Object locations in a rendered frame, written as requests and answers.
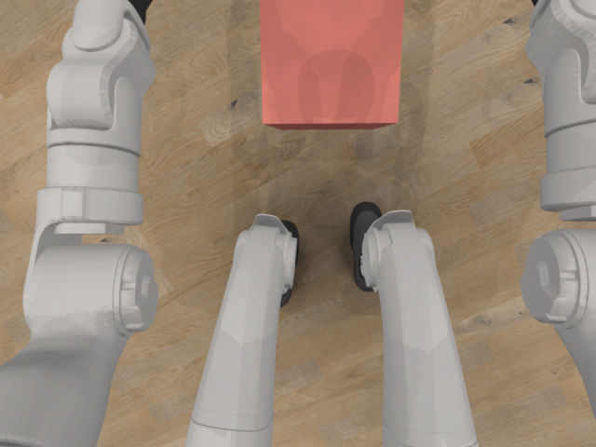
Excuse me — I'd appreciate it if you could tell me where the robot left upper arm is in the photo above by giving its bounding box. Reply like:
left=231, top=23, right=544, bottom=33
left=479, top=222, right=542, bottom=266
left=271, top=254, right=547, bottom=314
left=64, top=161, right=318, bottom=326
left=0, top=244, right=158, bottom=447

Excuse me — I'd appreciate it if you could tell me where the right robot foot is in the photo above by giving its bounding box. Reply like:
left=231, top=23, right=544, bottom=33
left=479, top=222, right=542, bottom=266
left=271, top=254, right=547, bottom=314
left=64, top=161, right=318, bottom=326
left=350, top=202, right=382, bottom=291

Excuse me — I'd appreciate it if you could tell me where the robot left forearm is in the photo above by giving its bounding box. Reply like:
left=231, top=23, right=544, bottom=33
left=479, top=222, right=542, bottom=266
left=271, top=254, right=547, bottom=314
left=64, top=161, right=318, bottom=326
left=22, top=0, right=156, bottom=330

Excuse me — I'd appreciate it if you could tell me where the robot right shin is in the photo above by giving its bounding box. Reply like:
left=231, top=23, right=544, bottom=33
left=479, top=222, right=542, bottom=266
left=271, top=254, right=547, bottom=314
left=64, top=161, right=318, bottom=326
left=360, top=210, right=435, bottom=278

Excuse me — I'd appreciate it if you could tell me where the robot right forearm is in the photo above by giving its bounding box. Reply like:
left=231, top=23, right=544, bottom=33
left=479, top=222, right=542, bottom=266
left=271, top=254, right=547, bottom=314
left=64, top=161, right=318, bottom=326
left=525, top=0, right=596, bottom=222

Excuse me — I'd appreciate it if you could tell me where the robot right upper arm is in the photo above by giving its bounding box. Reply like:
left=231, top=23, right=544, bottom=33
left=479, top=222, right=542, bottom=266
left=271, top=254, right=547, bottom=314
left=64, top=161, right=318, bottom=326
left=520, top=229, right=596, bottom=420

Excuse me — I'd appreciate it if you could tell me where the carton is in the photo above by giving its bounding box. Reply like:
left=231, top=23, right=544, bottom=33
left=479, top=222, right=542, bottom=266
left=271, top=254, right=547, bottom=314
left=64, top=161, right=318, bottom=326
left=260, top=0, right=404, bottom=129

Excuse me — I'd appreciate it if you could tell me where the robot left hand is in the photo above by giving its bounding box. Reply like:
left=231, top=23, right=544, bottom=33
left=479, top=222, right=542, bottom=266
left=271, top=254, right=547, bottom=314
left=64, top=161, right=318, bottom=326
left=129, top=0, right=153, bottom=24

